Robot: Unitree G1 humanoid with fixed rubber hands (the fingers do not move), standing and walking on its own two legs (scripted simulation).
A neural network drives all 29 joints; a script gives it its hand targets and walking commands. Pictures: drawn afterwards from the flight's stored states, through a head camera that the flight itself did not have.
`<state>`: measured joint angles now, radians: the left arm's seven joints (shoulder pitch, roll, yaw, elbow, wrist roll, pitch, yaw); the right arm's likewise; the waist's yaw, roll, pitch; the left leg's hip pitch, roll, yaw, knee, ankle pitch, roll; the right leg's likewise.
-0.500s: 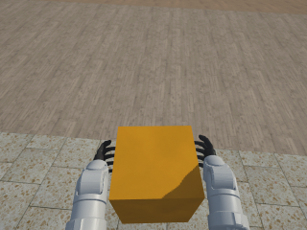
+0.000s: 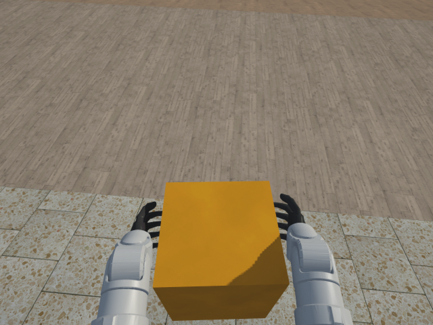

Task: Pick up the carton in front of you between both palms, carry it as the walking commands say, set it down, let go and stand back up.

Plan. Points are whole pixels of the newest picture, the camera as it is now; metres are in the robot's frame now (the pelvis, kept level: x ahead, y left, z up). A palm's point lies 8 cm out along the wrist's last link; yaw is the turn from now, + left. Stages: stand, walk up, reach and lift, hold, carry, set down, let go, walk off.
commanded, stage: hold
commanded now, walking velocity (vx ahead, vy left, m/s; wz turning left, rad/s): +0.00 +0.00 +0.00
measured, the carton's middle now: (218, 254) +0.29 +0.00 -0.04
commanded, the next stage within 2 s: carry in 0.04 s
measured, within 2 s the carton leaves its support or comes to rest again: neither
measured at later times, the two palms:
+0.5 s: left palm (147, 185) +0.37 +0.14 +0.09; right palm (292, 180) +0.38 -0.16 +0.10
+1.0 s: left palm (188, 125) +0.63 +0.08 +0.06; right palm (291, 125) +0.64 -0.22 +0.06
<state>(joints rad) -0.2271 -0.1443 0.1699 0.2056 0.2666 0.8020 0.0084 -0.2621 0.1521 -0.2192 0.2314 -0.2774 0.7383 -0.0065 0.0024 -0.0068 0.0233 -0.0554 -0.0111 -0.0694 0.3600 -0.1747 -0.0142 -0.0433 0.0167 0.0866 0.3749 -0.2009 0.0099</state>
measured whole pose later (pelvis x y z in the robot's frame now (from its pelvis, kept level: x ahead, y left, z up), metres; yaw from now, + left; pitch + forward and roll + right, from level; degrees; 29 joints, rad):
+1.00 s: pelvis +0.40 -0.07 -0.02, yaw -1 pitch +4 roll +0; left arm 0.05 -0.13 0.03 -0.49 0.03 1.20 0.14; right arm 0.02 0.13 -0.07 -0.50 -0.02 1.17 -0.14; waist 0.01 0.03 -0.09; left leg -0.34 0.11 0.05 1.13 -0.41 -0.01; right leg -0.43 -0.05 -0.27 0.53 -0.18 -0.09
